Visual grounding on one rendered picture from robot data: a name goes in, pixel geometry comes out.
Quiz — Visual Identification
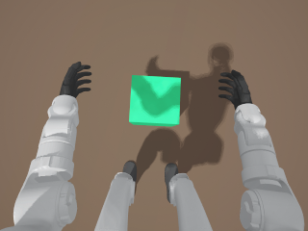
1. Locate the carton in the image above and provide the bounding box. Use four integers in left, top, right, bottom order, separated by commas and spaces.
129, 75, 181, 127

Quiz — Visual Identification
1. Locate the robot left forearm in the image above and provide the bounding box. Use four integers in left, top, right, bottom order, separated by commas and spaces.
13, 94, 79, 224

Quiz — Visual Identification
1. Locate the left robot hand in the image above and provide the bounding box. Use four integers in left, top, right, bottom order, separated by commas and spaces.
59, 62, 92, 98

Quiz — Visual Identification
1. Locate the robot right forearm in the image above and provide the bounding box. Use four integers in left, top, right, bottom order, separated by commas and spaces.
234, 103, 304, 231

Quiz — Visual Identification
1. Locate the robot right upper arm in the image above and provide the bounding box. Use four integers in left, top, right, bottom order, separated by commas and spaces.
240, 189, 303, 231

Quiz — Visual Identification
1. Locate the robot left shin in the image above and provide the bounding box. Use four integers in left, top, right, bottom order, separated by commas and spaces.
111, 172, 133, 185

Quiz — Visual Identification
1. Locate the robot shin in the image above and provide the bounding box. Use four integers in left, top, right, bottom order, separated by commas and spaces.
169, 173, 193, 184
111, 172, 133, 185

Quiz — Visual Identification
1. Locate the right robot hand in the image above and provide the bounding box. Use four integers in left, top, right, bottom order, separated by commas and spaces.
218, 69, 252, 110

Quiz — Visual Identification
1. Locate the robot left upper arm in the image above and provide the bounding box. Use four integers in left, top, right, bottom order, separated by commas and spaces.
0, 180, 77, 231

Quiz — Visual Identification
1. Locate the robot right shin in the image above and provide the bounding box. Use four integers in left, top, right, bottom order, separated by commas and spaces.
169, 173, 193, 184

